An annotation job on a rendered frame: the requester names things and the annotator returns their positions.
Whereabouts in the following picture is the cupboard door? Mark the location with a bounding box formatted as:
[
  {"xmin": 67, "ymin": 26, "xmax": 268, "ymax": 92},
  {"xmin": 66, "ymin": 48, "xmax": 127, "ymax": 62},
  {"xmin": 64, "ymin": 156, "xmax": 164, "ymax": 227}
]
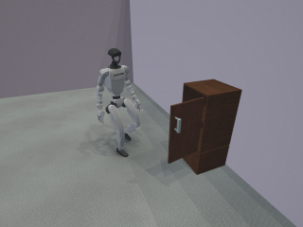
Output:
[{"xmin": 168, "ymin": 97, "xmax": 205, "ymax": 164}]

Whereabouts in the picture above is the robot right hand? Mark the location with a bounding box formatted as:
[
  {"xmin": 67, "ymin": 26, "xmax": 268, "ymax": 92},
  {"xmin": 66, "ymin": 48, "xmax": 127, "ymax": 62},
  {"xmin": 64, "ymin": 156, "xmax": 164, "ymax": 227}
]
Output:
[{"xmin": 97, "ymin": 109, "xmax": 105, "ymax": 124}]

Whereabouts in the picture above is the right robot upper arm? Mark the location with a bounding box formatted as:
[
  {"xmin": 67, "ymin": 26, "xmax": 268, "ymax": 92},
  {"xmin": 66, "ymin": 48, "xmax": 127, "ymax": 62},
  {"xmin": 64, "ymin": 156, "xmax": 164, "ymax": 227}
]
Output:
[{"xmin": 97, "ymin": 68, "xmax": 110, "ymax": 92}]

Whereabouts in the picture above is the robot right forearm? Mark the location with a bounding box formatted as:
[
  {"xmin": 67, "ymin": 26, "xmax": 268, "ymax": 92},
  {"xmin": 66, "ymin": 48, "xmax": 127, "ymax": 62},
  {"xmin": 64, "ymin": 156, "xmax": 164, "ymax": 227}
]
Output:
[{"xmin": 96, "ymin": 86, "xmax": 103, "ymax": 110}]

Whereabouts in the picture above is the left robot upper arm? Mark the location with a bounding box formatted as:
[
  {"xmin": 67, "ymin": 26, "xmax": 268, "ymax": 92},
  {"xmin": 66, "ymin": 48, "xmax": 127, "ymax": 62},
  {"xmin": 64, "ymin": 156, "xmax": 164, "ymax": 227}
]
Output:
[{"xmin": 121, "ymin": 65, "xmax": 131, "ymax": 87}]

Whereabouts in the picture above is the robot shin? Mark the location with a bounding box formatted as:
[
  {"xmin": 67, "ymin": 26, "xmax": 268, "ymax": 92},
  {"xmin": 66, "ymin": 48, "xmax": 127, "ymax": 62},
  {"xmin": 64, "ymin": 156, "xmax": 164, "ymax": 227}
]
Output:
[
  {"xmin": 116, "ymin": 131, "xmax": 125, "ymax": 150},
  {"xmin": 125, "ymin": 124, "xmax": 140, "ymax": 133}
]

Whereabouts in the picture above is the right robot shin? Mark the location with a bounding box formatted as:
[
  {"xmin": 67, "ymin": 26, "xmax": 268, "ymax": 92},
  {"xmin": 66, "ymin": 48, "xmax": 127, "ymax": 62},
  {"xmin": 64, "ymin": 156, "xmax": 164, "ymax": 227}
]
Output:
[{"xmin": 116, "ymin": 131, "xmax": 125, "ymax": 150}]

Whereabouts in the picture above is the handle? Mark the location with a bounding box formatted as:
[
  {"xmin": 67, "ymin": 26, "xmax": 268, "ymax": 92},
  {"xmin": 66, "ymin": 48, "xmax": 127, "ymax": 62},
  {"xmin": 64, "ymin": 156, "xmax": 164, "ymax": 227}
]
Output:
[{"xmin": 174, "ymin": 116, "xmax": 182, "ymax": 133}]

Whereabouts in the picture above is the robot left forearm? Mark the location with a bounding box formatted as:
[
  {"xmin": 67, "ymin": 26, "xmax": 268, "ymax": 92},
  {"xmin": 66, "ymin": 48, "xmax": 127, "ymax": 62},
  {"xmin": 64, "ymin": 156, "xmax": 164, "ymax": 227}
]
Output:
[{"xmin": 127, "ymin": 84, "xmax": 137, "ymax": 100}]

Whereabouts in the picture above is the left robot shin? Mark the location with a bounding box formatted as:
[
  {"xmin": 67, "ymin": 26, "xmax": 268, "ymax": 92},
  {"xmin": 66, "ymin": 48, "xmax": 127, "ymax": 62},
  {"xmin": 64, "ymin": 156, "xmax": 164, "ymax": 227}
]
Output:
[{"xmin": 125, "ymin": 124, "xmax": 140, "ymax": 133}]

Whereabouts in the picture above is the robot left hand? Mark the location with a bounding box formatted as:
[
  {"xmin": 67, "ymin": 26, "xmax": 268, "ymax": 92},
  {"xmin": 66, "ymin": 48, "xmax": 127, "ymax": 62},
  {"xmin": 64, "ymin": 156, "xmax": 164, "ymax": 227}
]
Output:
[{"xmin": 134, "ymin": 99, "xmax": 143, "ymax": 113}]

